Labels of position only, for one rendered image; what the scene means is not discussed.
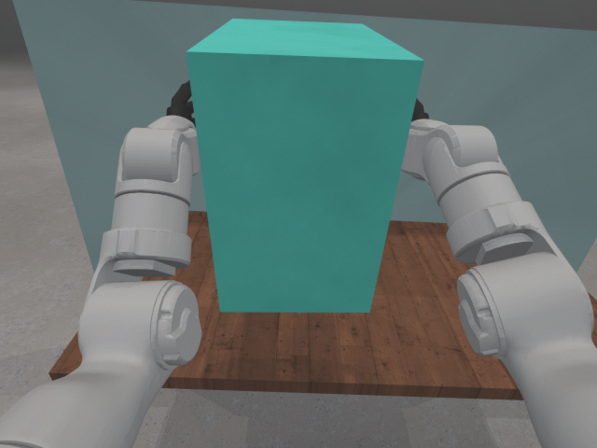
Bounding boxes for carton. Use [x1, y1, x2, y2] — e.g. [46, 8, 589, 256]
[186, 19, 424, 313]

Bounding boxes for robot left upper arm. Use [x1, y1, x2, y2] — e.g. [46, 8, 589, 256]
[0, 280, 202, 448]

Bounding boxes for robot left forearm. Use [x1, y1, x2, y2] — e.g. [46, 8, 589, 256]
[78, 116, 201, 355]

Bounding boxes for robot right forearm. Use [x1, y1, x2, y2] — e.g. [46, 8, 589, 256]
[401, 119, 594, 335]

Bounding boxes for table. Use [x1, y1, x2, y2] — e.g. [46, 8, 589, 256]
[49, 211, 597, 400]

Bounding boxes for left robot hand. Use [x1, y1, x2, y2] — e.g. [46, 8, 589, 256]
[166, 81, 196, 128]

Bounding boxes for right robot hand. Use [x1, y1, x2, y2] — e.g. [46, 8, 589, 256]
[411, 98, 429, 122]

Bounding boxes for robot right upper arm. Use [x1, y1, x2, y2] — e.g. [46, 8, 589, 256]
[457, 251, 597, 448]

